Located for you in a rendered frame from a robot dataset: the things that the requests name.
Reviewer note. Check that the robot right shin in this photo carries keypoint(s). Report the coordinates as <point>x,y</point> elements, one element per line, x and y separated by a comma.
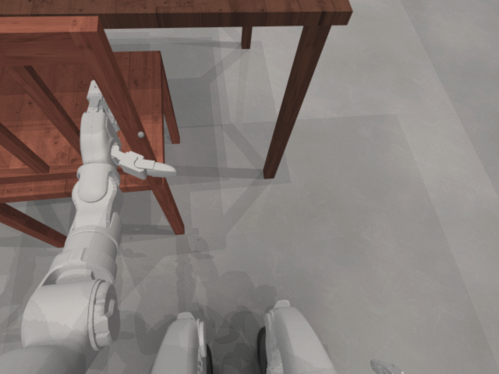
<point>274,364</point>

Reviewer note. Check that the robot left thigh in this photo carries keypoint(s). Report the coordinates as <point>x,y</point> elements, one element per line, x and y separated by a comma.
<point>184,343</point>

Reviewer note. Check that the left robot forearm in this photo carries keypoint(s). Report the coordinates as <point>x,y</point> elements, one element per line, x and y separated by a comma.
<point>93,240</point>

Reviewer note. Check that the left robot upper arm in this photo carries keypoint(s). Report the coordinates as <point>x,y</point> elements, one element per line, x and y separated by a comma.
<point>66,325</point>

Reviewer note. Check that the chair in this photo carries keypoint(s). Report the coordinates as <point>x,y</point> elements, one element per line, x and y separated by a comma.
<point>46,66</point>

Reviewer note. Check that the robot left hand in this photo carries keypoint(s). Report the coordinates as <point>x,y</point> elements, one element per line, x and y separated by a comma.
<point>98,133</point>

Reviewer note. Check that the table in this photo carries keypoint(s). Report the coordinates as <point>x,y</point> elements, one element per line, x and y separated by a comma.
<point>316,17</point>

